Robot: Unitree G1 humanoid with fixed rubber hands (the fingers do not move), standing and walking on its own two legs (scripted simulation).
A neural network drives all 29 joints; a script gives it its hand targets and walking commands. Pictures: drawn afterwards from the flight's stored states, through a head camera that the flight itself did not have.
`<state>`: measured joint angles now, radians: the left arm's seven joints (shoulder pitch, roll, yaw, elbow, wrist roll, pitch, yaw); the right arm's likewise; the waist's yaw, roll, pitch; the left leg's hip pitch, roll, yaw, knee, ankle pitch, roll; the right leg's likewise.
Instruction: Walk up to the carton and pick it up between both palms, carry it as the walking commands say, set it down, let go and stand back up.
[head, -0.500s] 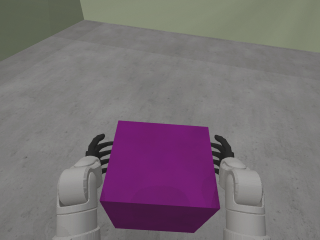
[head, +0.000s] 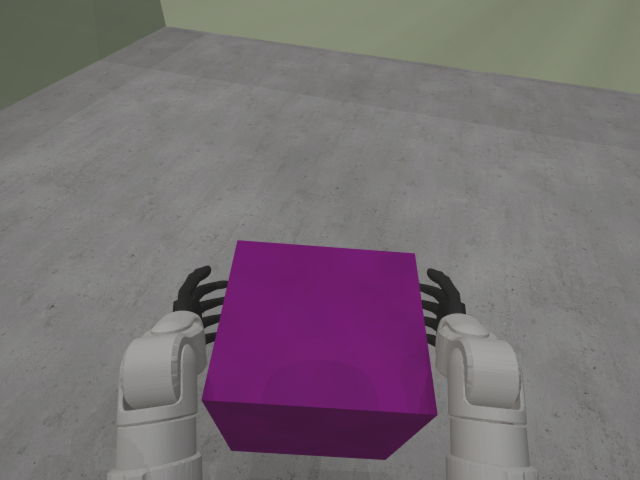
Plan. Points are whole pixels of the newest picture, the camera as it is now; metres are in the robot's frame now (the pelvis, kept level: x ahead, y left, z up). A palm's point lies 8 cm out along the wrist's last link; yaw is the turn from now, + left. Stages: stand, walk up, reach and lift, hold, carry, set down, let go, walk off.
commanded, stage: carry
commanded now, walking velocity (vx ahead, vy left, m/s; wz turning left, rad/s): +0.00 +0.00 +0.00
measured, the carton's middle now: (317, 358) +0.27 +0.01 +0.00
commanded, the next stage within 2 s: none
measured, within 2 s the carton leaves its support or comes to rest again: neither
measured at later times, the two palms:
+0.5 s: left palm (190, 325) +0.27 +0.16 +0.08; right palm (448, 327) +0.27 -0.15 +0.08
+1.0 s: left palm (193, 325) +0.27 +0.16 +0.07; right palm (446, 329) +0.27 -0.15 +0.07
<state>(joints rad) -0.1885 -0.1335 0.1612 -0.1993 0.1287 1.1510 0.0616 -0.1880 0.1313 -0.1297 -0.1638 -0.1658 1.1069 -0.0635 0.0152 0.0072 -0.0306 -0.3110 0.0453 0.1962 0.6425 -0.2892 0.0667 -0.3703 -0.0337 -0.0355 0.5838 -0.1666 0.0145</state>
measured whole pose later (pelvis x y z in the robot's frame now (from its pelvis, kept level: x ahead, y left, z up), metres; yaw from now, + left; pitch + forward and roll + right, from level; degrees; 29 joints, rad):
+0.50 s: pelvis +0.00 +0.00 +0.00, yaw +0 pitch -3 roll +0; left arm -0.19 -0.13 0.16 -0.17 0.13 1.09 0.05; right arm -0.19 0.13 -0.13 -0.14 -0.17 1.06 -0.07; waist 0.02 0.01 -0.02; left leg -0.31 0.04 0.20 0.64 -0.29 0.07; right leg -0.37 -0.03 -0.04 0.58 -0.17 0.01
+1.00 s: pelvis +0.00 +0.00 +0.00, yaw +0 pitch -3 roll +0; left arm -0.19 -0.13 0.16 -0.09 0.14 0.99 0.05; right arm -0.18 0.13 -0.14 -0.08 -0.18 0.97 -0.06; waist 0.01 0.01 -0.03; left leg -0.31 0.04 0.20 0.64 -0.29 0.07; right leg -0.37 -0.03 -0.04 0.58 -0.17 0.01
